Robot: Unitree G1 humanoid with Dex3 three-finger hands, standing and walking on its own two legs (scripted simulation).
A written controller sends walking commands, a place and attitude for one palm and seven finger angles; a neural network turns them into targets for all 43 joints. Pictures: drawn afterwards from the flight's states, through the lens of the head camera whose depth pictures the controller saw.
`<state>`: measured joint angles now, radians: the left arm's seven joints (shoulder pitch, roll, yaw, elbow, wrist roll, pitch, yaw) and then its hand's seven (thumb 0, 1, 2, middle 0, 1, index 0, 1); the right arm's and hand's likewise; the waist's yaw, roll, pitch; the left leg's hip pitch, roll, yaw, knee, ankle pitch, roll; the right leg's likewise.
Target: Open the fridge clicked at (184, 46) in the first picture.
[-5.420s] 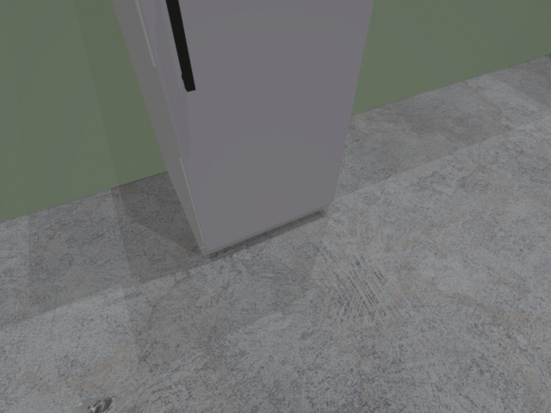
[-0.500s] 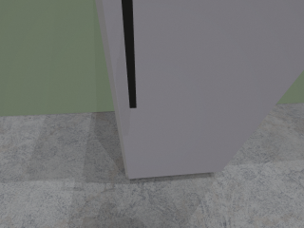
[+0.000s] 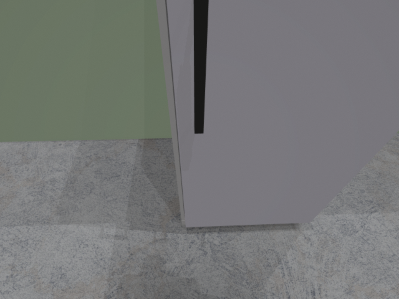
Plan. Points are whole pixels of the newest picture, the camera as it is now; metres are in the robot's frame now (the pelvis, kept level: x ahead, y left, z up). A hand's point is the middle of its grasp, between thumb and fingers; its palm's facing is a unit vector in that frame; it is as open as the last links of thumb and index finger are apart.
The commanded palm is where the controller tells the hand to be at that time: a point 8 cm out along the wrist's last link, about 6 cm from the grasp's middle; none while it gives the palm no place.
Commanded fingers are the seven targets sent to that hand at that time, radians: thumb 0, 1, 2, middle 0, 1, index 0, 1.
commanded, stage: come to a stop and stand still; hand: left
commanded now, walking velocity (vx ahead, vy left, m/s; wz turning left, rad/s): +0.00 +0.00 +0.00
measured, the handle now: (199, 67) +0.48 +0.04 +0.21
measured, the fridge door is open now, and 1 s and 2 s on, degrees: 0 0 0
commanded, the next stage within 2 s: look again from close up in 0.38 s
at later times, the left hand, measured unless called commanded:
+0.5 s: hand out of the picture +0.02 +0.20 -0.16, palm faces -0.03 -0.97 -0.22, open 7.3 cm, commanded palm none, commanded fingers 0.00 0.90 0.90 -0.20 -0.30 -0.20 -0.30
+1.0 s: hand out of the picture -0.01 +0.16 -0.17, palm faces +0.01 -0.99 -0.17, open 7.3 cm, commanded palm none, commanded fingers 0.00 0.90 0.90 -0.20 -0.30 -0.20 -0.30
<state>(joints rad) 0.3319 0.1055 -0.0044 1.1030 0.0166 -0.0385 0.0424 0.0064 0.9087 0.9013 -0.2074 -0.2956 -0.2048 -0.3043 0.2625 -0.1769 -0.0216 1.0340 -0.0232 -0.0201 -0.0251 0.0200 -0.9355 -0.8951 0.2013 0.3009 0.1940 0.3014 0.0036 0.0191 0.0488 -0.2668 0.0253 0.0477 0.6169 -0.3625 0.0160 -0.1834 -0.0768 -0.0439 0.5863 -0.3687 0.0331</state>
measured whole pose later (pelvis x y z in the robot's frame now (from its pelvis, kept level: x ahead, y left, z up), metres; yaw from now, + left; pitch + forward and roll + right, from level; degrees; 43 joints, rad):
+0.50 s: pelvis -0.01 +0.02 +0.00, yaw -2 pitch +0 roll +0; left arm 0.28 0.19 -0.01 1.02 0.01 0.00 0.02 0.00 0.91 0.90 -0.20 -0.29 -0.20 -0.30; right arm 0.26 -0.19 0.00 1.04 -0.03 0.02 -0.02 0.01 -0.91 -0.89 0.20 0.30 0.20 0.30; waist -0.01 0.01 0.01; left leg -0.24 0.00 0.10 0.56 -0.32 0.04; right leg -0.21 -0.03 -0.06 0.54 -0.34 0.00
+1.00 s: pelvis +0.00 +0.00 +0.01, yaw -1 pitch +0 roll +0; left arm 0.31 0.13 -0.02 1.11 0.01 -0.01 0.03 0.01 0.91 0.90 -0.20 -0.30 -0.20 -0.30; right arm 0.28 -0.13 0.02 1.15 -0.01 -0.02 -0.03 0.02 -0.92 -0.89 0.20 0.30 0.20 0.30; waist 0.01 -0.01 0.03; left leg -0.16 0.00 0.08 0.44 -0.28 0.02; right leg -0.13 -0.02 -0.07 0.46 -0.32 -0.01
